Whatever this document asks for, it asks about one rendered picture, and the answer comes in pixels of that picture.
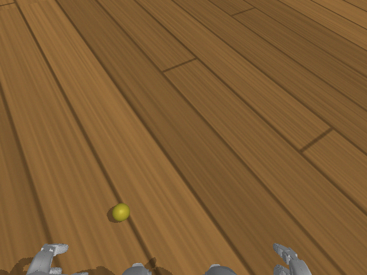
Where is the ball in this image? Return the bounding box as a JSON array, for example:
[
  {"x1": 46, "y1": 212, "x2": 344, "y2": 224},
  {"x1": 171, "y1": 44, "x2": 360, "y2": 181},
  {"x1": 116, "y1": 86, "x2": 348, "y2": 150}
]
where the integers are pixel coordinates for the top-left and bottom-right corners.
[{"x1": 112, "y1": 203, "x2": 130, "y2": 221}]

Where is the left robot hand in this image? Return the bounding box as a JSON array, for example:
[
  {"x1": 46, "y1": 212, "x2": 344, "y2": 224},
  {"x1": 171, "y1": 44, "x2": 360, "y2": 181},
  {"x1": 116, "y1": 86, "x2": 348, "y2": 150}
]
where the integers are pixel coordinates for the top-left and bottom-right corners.
[{"x1": 26, "y1": 243, "x2": 88, "y2": 275}]

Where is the right robot hand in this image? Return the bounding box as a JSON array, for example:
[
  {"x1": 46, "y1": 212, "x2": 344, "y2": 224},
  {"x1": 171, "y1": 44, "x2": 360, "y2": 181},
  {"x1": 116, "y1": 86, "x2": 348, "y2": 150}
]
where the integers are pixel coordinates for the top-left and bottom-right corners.
[{"x1": 273, "y1": 243, "x2": 312, "y2": 275}]

